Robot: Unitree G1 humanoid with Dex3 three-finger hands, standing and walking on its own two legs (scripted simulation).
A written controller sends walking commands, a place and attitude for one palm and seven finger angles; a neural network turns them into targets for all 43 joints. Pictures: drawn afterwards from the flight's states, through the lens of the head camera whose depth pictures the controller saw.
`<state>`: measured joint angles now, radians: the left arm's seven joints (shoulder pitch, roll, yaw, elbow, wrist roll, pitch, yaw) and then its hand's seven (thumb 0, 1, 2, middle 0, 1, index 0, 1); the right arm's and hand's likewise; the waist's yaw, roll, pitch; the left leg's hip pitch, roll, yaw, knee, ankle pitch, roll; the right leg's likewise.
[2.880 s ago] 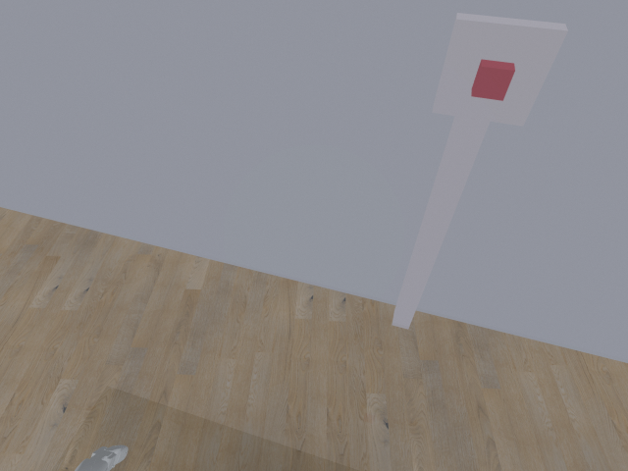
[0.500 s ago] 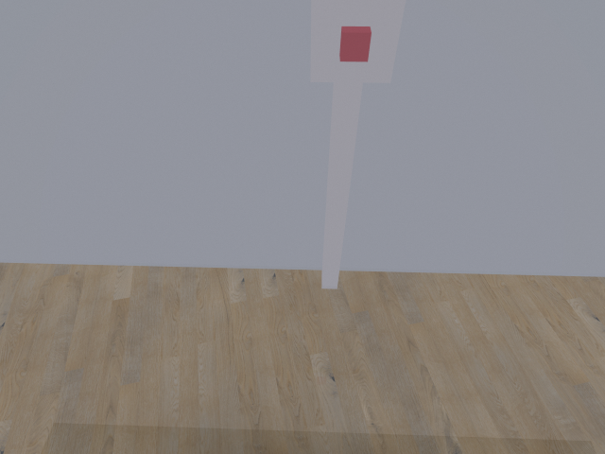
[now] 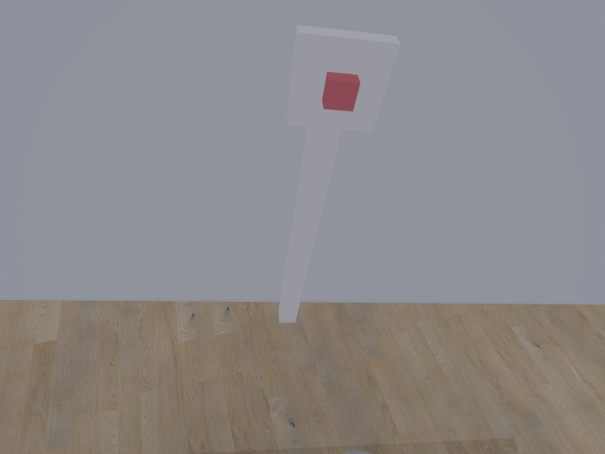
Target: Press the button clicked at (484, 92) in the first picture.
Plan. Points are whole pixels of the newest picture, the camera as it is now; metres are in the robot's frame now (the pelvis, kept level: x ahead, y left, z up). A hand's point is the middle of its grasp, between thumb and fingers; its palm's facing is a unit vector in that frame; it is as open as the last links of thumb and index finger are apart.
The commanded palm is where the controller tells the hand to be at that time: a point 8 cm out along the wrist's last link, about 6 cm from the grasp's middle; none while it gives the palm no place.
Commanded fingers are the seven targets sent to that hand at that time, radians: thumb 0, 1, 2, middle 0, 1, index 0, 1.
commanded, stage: take the last steps up to it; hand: left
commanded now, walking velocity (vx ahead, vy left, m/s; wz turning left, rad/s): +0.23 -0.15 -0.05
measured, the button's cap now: (340, 90) +0.64 -0.01 +0.17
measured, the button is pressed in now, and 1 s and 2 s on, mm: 0 0 0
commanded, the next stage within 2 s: come to a stop and stand still in 0.20 s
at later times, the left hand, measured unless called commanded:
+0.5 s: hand (267, 375) +0.28 +0.06 -0.17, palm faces -0.01 -0.98 -0.20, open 7.4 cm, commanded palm none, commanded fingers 0.00 0.90 0.90 -0.20 -0.30 -0.20 -0.30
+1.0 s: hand out of the picture +0.13 +0.16 -0.19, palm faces +0.14 -0.96 -0.23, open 7.4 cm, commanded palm none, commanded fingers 0.00 0.90 0.90 -0.20 -0.30 -0.20 -0.30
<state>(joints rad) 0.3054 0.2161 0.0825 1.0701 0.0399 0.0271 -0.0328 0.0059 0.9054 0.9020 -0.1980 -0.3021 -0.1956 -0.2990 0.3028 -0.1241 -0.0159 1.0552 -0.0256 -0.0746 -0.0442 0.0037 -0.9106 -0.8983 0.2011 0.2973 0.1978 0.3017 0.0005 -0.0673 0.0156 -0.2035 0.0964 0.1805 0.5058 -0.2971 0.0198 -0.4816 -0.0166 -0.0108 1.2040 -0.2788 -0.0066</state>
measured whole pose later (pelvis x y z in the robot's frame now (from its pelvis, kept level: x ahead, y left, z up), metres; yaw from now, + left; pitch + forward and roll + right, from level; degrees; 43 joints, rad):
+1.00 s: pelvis +0.14 -0.05 +0.00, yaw +3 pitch +0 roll -1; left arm 0.28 0.24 0.07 1.04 0.02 0.06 0.03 0.00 0.90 0.90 -0.20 -0.30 -0.20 -0.30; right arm 0.18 -0.16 -0.01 0.99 -0.02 0.03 -0.02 0.00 -0.91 -0.90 0.20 0.30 0.20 0.30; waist 0.05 -0.05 0.03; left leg -0.20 0.01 0.04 0.50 -0.31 0.03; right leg -0.42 -0.05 -0.04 0.77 -0.38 0.01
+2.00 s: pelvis +0.10 -0.05 +0.00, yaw +2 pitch +0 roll +0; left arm 0.35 0.11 -0.01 1.11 0.02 -0.02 0.03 0.00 0.90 0.90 -0.20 -0.30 -0.20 -0.30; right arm 0.31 -0.14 -0.01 1.09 -0.02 -0.01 -0.02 0.01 -0.91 -0.90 0.20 0.30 0.20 0.30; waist -0.01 0.00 0.03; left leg -0.24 0.00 0.06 0.47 -0.23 0.02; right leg -0.21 -0.01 -0.06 0.47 -0.26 -0.02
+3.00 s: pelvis +0.11 -0.06 +0.00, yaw +4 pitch +0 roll -1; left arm 0.42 0.13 0.01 1.08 0.03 0.03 0.01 0.00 0.90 0.90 -0.20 -0.30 -0.20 -0.30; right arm 0.32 -0.14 -0.03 1.15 -0.02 0.02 -0.03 0.01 -0.91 -0.90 0.20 0.30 0.20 0.30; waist 0.00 0.00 0.02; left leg -0.26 0.01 0.01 0.53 -0.27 0.01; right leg -0.18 0.01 -0.11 0.47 -0.29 -0.03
